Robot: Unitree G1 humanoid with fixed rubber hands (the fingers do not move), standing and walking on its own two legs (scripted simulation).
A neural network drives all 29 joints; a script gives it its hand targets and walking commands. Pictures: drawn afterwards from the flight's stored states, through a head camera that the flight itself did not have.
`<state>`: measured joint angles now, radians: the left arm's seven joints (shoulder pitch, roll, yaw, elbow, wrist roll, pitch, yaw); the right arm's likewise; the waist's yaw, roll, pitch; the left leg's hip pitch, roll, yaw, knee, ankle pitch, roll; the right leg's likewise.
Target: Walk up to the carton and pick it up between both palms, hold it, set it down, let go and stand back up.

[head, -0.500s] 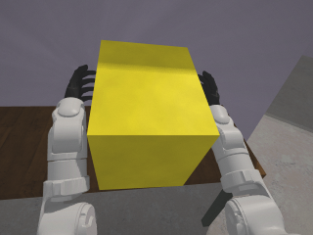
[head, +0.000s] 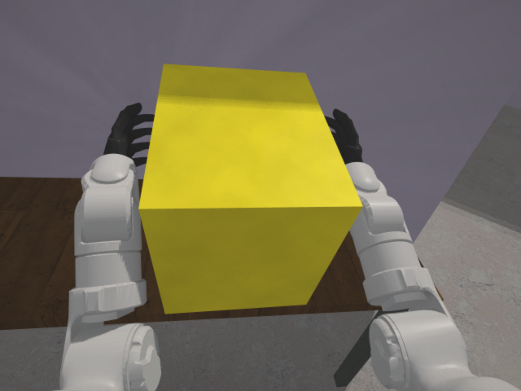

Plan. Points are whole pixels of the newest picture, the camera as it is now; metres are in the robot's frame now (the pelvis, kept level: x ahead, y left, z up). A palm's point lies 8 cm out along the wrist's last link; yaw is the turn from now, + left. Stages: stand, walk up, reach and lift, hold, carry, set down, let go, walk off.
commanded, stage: hold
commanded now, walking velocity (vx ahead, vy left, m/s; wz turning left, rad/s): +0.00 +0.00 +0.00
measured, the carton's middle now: (237, 189) +0.38 +0.02 +0.16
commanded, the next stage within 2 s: none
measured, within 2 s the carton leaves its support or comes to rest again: neither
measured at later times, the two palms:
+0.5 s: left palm (136, 165) +0.35 +0.16 +0.21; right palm (359, 180) +0.35 -0.16 +0.20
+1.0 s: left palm (131, 165) +0.35 +0.17 +0.21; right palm (352, 176) +0.36 -0.15 +0.20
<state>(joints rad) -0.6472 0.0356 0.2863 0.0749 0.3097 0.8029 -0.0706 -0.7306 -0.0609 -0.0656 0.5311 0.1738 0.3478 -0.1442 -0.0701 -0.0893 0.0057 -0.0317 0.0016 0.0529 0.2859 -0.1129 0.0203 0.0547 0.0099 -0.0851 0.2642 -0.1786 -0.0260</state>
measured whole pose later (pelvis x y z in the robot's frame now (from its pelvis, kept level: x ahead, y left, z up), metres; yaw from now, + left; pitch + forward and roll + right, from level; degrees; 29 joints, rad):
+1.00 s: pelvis +0.00 +0.00 +0.00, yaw -1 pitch -9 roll +0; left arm -0.60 0.01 0.27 0.03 0.32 0.79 -0.08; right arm -0.68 -0.07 -0.04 0.49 0.21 0.32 -0.15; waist -0.08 -0.07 0.03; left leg -0.01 0.00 0.06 0.29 -0.12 0.02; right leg 0.07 0.01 -0.07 0.26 -0.17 -0.02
